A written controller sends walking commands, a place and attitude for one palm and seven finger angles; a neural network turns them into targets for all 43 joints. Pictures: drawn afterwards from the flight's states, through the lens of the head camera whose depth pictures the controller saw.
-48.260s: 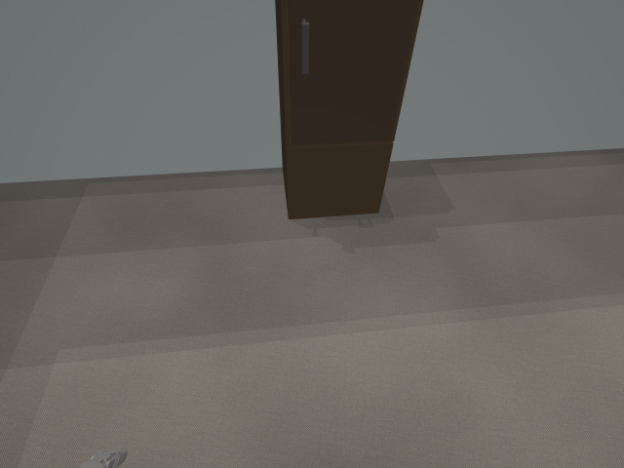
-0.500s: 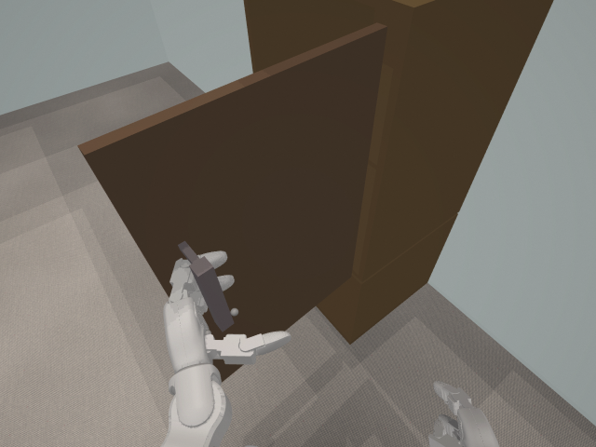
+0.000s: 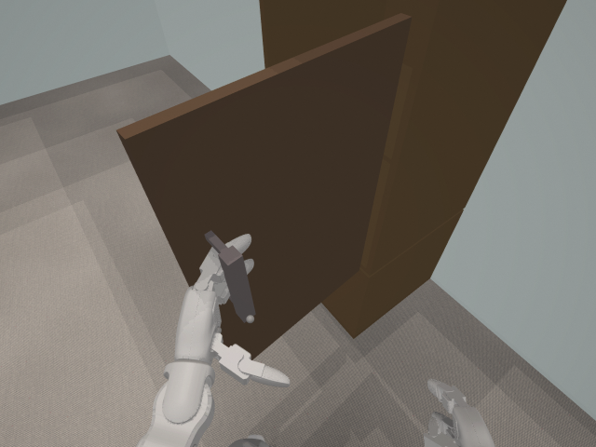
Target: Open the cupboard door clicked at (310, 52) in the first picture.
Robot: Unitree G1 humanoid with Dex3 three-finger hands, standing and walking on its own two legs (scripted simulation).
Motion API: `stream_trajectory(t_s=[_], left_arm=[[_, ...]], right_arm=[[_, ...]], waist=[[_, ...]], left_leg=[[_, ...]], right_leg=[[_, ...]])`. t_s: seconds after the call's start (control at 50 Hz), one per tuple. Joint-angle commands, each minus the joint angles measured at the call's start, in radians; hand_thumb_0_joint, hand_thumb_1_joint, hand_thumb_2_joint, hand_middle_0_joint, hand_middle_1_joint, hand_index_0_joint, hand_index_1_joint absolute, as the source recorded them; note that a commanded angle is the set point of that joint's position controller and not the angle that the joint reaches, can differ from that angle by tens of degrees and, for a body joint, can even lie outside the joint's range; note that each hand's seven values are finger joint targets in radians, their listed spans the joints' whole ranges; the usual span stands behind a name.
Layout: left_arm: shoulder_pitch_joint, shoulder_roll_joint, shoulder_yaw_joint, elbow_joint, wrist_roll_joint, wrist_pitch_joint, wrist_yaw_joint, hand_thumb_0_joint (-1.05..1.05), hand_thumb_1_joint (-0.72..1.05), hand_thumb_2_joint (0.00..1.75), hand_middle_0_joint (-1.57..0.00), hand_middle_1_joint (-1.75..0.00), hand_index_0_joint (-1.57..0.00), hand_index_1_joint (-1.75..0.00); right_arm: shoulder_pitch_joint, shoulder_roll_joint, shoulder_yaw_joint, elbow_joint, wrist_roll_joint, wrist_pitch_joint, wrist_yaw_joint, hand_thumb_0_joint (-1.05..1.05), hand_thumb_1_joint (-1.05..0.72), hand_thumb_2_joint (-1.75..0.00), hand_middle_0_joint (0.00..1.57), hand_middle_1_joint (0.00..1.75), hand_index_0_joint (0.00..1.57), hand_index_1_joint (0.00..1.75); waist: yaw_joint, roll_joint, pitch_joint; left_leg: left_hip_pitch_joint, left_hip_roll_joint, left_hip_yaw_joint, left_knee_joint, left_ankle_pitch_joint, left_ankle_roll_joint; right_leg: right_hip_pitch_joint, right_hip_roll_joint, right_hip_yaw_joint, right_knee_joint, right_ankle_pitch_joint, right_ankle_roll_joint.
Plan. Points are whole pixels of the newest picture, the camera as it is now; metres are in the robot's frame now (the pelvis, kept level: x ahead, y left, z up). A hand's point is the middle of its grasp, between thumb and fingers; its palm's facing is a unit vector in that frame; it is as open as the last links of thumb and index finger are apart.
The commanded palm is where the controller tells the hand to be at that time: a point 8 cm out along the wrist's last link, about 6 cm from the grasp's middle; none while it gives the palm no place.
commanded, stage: slide the hand sideways off the handle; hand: left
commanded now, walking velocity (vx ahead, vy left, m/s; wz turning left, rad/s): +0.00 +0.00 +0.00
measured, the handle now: (230, 278) +0.32 +0.11 +0.07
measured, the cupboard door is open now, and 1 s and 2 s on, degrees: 95 95 95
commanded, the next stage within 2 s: draw the hand back to the body in 1.06 s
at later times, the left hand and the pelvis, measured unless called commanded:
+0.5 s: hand (225, 348) +0.22 +0.10 +0.07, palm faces -0.06 -1.00 -0.02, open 16.1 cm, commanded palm +0.20 +0.17 +0.07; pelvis +0.01 +0.01 +0.00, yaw -1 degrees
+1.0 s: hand (166, 386) +0.18 +0.16 +0.07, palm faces +0.00 -1.00 -0.06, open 16.3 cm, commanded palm +0.15 +0.22 +0.07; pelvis +0.01 -0.01 -0.01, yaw +0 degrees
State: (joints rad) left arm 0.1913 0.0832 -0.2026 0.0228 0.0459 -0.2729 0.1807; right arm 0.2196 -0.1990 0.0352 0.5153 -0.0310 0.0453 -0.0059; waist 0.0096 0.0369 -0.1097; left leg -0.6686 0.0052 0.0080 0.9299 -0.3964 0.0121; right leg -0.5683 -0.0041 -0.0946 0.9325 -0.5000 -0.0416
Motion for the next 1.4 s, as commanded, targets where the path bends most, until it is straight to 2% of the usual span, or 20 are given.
stream_trajectory(t_s=[0.0, 0.04, 0.06, 0.1, 0.12, 0.14, 0.22, 0.24, 0.34, 0.44, 0.54, 0.68, 0.82, 0.92, 1.0, 1.06, 1.14, 1.2, 1.32, 1.38], left_arm=[[-0.153, -0.016, -0.038, -0.242, -0.137, -0.087, -0.252, 0.00, -0.50, 0.30, -0.15, -0.30, -0.15, -0.30], [-0.134, -0.041, 0.005, -0.228, -0.210, -0.056, -0.244, 0.00, -0.50, 0.30, -0.15, -0.30, -0.15, -0.30], [-0.128, -0.018, 0.053, -0.218, -0.221, -0.044, -0.223, 0.00, -0.50, 0.30, -0.15, -0.30, -0.15, -0.30], [-0.132, -0.008, 0.080, -0.217, -0.201, -0.039, -0.175, 0.00, -0.50, 0.30, -0.15, -0.30, -0.15, -0.30], [-0.086, 0.024, 0.108, -0.216, -0.179, -0.043, -0.150, 0.00, -0.50, 0.30, -0.15, -0.30, -0.15, -0.30], [-0.088, 0.008, 0.082, -0.244, -0.155, -0.049, -0.133, 0.00, -0.50, 0.30, -0.15, -0.30, -0.15, -0.30], [-0.018, 0.069, 0.125, -0.262, -0.096, -0.064, -0.097, 0.00, -0.50, 0.30, -0.15, -0.30, -0.15, -0.30], [-0.009, 0.048, 0.106, -0.288, -0.099, -0.067, -0.100, 0.00, -0.50, 0.30, -0.15, -0.30, -0.15, -0.30], [0.098, 0.071, 0.133, -0.371, -0.127, -0.069, -0.125, 0.00, -0.50, 0.30, -0.15, -0.30, -0.15, -0.30], [0.173, 0.076, 0.143, -0.416, -0.158, -0.079, -0.158, 0.00, -0.50, 0.30, -0.15, -0.30, -0.15, -0.30], [0.289, 0.116, 0.191, -0.446, -0.183, -0.108, -0.204, 0.00, -0.50, 0.30, -0.15, -0.30, -0.15, -0.30], [0.350, 0.158, 0.253, -0.487, -0.234, -0.134, -0.286, 0.00, -0.50, 0.30, -0.15, -0.30, -0.15, -0.30], [0.397, 0.212, 0.347, -0.466, -0.293, -0.141, -0.356, 0.00, -0.50, 0.30, -0.15, -0.30, -0.15, -0.30], [0.403, 0.220, 0.346, -0.468, -0.324, -0.150, -0.420, 0.00, -0.50, 0.30, -0.15, -0.30, -0.15, -0.30], [0.417, 0.243, 0.388, -0.429, -0.349, -0.152, -0.452, 0.00, -0.50, 0.30, -0.15, -0.30, -0.15, -0.30], [0.352, 0.234, 0.372, -0.435, -0.360, -0.154, -0.459, 0.00, -0.50, 0.30, -0.15, -0.30, -0.15, -0.30], [0.381, 0.204, 0.334, -0.458, -0.354, -0.146, -0.442, 0.00, -0.50, 0.30, -0.15, -0.30, -0.15, -0.30], [0.341, 0.281, 0.387, -0.524, -0.335, -0.130, -0.412, 0.00, -0.50, 0.30, -0.15, -0.30, -0.15, -0.30], [0.383, 0.262, 0.404, -0.521, -0.340, -0.049, -0.384, 0.00, -0.50, 0.30, -0.15, -0.30, -0.15, -0.30], [0.365, 0.262, 0.404, -0.523, -0.356, -0.007, -0.397, 0.00, -0.50, 0.30, -0.15, -0.30, -0.15, -0.30]], right_arm=[[-0.080, -0.113, -0.038, -0.187, 0.040, -0.088, -0.029, 0.00, -0.90, -0.90, 0.20, 0.30, 0.20, 0.30], [-0.102, -0.116, -0.032, -0.195, 0.050, -0.112, -0.033, 0.00, -0.90, -0.90, 0.20, 0.30, 0.20, 0.30], [-0.102, -0.121, -0.033, -0.191, 0.051, -0.118, -0.034, 0.00, -0.90, -0.90, 0.20, 0.30, 0.20, 0.30], [-0.096, -0.123, -0.035, -0.190, 0.045, -0.127, -0.030, 0.00, -0.90, -0.90, 0.20, 0.30, 0.20, 0.30], [-0.095, -0.126, -0.038, -0.193, 0.043, -0.130, -0.025, 0.00, -0.90, -0.90, 0.20, 0.30, 0.20, 0.30], [-0.090, -0.120, -0.037, -0.202, 0.039, -0.130, -0.017, 0.00, -0.90, -0.90, 0.20, 0.30, 0.20, 0.30], [-0.069, -0.121, -0.045, -0.209, 0.029, -0.122, 0.001, 0.00, -0.90, -0.90, 0.20, 0.30, 0.20, 0.30], [-0.074, -0.117, -0.044, -0.220, 0.029, -0.122, 0.004, 0.00, -0.90, -0.90, 0.20, 0.30, 0.20, 0.30], [-0.069, -0.115, -0.046, -0.239, 0.034, -0.119, 0.004, 0.00, -0.90, -0.90, 0.20, 0.30, 0.20, 0.30], [-0.059, -0.119, -0.047, -0.245, 0.039, -0.130, -0.004, 0.00, -0.90, -0.90, 0.20, 0.30, 0.20, 0.30], [-0.037, -0.122, -0.056, -0.244, 0.038, -0.146, -0.009, 0.00, -0.90, -0.90, 0.20, 0.30, 0.20, 0.30], [-0.040, -0.122, -0.062, -0.240, 0.048, -0.158, -0.024, 0.00, -0.90, -0.90, 0.20, 0.30, 0.20, 0.30], [-0.043, -0.125, -0.069, -0.231, 0.056, -0.162, -0.045, 0.00, -0.90, -0.90, 0.20, 0.30, 0.20, 0.30], [-0.046, -0.131, -0.071, -0.226, 0.062, -0.175, -0.054, 0.00, -0.90, -0.90, 0.20, 0.30, 0.20, 0.30], [-0.048, -0.132, -0.075, -0.219, 0.065, -0.186, -0.062, 0.00, -0.90, -0.90, 0.20, 0.30, 0.20, 0.30], [-0.055, -0.136, -0.070, -0.216, 0.067, -0.201, -0.069, 0.00, -0.90, -0.90, 0.20, 0.30, 0.20, 0.30], [-0.052, -0.134, -0.072, -0.226, 0.068, -0.221, -0.064, 0.00, -0.90, -0.90, 0.20, 0.30, 0.20, 0.30], [-0.054, -0.135, -0.070, -0.230, 0.072, -0.220, -0.068, 0.00, -0.90, -0.90, 0.20, 0.30, 0.20, 0.30], [-0.072, -0.125, -0.058, -0.232, 0.081, -0.217, -0.072, 0.00, -0.90, -0.90, 0.20, 0.30, 0.20, 0.30], [-0.076, -0.132, -0.049, -0.228, 0.086, -0.222, -0.074, 0.00, -0.90, -0.90, 0.20, 0.30, 0.20, 0.30]], waist=[[-0.044, -0.055, -0.165], [-0.030, -0.076, -0.124], [-0.021, -0.099, -0.114], [-0.018, -0.116, -0.107], [-0.003, -0.090, -0.103], [-0.005, -0.066, -0.113], [0.005, -0.038, -0.135], [0.005, -0.027, -0.144], [0.009, -0.008, -0.151], [-0.011, -0.053, -0.117], [-0.003, -0.063, -0.147], [-0.005, -0.029, -0.148], [0.000, -0.063, -0.151], [-0.011, -0.022, -0.135], [-0.006, -0.054, -0.120], [-0.015, -0.029, -0.102], [-0.004, -0.024, -0.137], [0.010, 0.026, -0.155], [0.020, 0.008, -0.114], [0.010, 0.000, -0.070]], left_leg=[[0.209, -0.014, -0.044, -0.130, 0.126, 0.021], [0.196, -0.014, -0.053, -0.153, 0.065, 0.012], [0.185, -0.013, -0.057, -0.160, 0.045, 0.009], [0.180, -0.013, -0.061, -0.166, 0.039, 0.009], [0.174, -0.012, -0.058, -0.166, 0.041, 0.008], [0.179, -0.013, -0.058, -0.168, 0.051, 0.008], [0.169, -0.007, -0.052, -0.155, 0.076, 0.008], [0.171, -0.009, -0.044, -0.152, 0.078, 0.008], [0.173, -0.007, -0.034, -0.142, 0.122, 0.006], [0.148, -0.007, -0.036, -0.121, 0.127, 0.009], [0.122, -0.012, -0.034, -0.086, 0.158, 0.010], [0.093, -0.021, -0.032, -0.048, 0.169, 0.010], [0.042, -0.026, -0.038, -0.013, 0.160, 0.006], [0.041, -0.025, -0.043, -0.007, 0.154, 0.009], [0.022, -0.022, -0.050, -0.006, 0.128, 0.008], [0.025, -0.021, -0.050, -0.005, 0.104, 0.009], [0.050, -0.019, -0.057, -0.018, 0.110, 0.012], [0.084, -0.015, -0.059, -0.052, 0.099, 0.014], [0.121, -0.009, -0.069, -0.113, 0.081, 0.014], [0.130, -0.008, -0.072, -0.141, 0.052, 0.012]], right_leg=[[0.030, 0.014, 0.075, -0.199, 0.273, 0.013], [0.016, 0.019, 0.056, -0.221, 0.177, 0.016], [0.014, 0.021, 0.052, -0.226, 0.145, 0.017], [-0.002, 0.022, 0.044, -0.216, 0.125, 0.017], [-0.007, 0.022, 0.046, -0.207, 0.119, 0.014], [-0.010, 0.019, 0.042, -0.191, 0.131, 0.012], [-0.011, 0.023, 0.046, -0.165, 0.152, 0.003], [-0.008, 0.021, 0.049, -0.165, 0.158, 0.005], [0.020, 0.028, 0.053, -0.159, 0.223, 0.004], [0.004, 0.031, 0.051, -0.155, 0.248, 0.013], [0.016, 0.029, 0.066, -0.137, 0.302, 0.019], [0.011, 0.021, 0.087, -0.126, 0.346, 0.028], [0.041, 0.001, 0.137, -0.140, 0.379, 0.048], [0.012, 0.001, 0.134, -0.143, 0.353, 0.049], [-0.004, 0.001, 0.133, -0.150, 0.296, 0.049], [-0.035, 0.005, 0.132, -0.158, 0.225, 0.043], [-0.040, 0.017, 0.104, -0.141, 0.199, 0.033], [-0.032, 0.024, 0.096, -0.149, 0.153, 0.022], [-0.001, 0.038, 0.061, -0.181, 0.144, 0.020], [0.004, 0.037, 0.053, -0.210, 0.116, 0.025]])
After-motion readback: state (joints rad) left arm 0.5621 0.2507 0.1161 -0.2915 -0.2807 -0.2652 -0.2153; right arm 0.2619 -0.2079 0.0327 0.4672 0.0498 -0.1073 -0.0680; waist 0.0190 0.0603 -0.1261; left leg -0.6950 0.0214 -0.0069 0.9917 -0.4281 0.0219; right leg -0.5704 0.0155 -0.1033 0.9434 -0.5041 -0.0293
